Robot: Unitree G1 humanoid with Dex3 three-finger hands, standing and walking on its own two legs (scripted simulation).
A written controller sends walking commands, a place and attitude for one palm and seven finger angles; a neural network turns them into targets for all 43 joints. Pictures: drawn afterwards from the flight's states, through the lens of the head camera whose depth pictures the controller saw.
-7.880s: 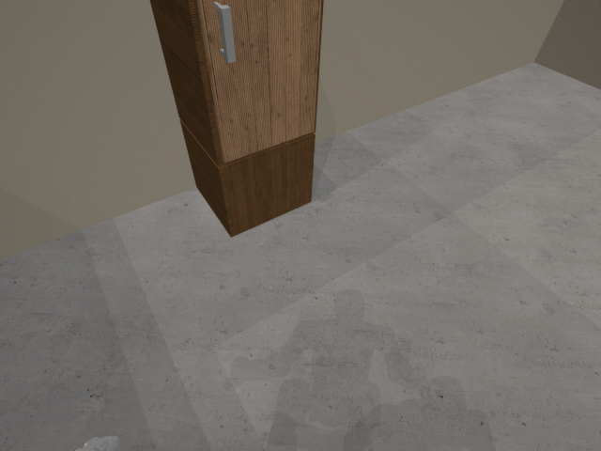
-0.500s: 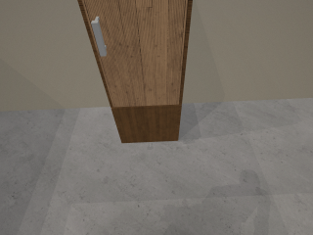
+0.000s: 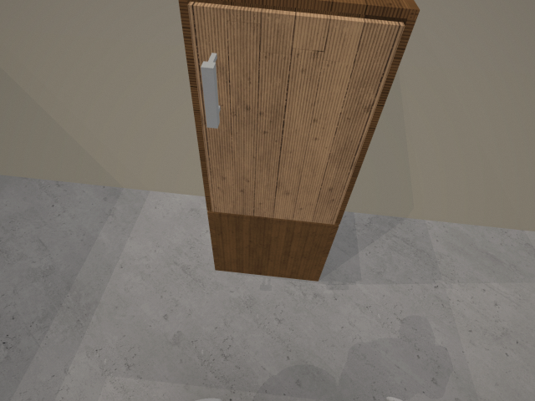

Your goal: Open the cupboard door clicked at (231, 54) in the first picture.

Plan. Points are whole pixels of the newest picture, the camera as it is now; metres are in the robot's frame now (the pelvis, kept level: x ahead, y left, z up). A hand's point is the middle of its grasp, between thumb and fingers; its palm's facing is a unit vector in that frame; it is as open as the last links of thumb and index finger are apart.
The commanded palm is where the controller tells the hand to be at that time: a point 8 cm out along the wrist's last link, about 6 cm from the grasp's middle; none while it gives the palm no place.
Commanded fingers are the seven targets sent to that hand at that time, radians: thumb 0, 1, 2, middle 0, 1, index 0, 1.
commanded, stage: take the last steps up to it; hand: left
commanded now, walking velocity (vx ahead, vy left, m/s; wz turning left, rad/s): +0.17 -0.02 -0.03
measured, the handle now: (213, 91) +0.65 +0.19 +0.11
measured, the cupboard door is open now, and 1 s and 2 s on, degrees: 0 0 0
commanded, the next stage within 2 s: come to a stop and stand still in 0.08 s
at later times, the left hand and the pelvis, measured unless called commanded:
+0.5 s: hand (185, 370) +0.19 +0.16 -0.15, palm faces -0.02 -0.97 -0.24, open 7.3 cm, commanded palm none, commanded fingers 0.00 0.90 0.90 -0.20 -0.30 -0.20 -0.30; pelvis +0.10 -0.02 +0.01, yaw +0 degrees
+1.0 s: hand out of the picture +0.06 +0.24 -0.15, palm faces -0.01 -0.96 -0.27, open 7.4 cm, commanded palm none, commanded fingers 0.00 0.90 0.90 -0.20 -0.30 -0.20 -0.30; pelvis +0.05 +0.05 +0.01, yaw -2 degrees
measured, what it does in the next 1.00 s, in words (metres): steps on the spot: right foot, then left foot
